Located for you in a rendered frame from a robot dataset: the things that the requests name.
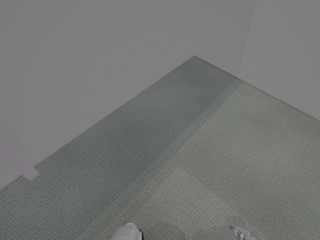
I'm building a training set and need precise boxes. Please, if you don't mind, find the panel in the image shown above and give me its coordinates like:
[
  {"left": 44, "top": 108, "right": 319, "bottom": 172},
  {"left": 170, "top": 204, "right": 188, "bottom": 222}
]
[{"left": 0, "top": 136, "right": 39, "bottom": 181}]

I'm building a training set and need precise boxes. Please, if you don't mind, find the robot left shin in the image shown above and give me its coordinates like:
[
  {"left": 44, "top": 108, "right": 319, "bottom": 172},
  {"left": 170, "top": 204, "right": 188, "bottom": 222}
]
[{"left": 126, "top": 223, "right": 138, "bottom": 229}]

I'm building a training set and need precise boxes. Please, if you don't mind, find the robot right hand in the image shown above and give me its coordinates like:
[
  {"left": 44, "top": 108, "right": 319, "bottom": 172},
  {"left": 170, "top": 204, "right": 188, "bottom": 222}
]
[{"left": 230, "top": 225, "right": 256, "bottom": 240}]

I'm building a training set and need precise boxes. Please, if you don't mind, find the robot left thigh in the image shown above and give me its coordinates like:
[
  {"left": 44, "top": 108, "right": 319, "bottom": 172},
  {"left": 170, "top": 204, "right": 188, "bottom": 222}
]
[{"left": 109, "top": 225, "right": 142, "bottom": 240}]

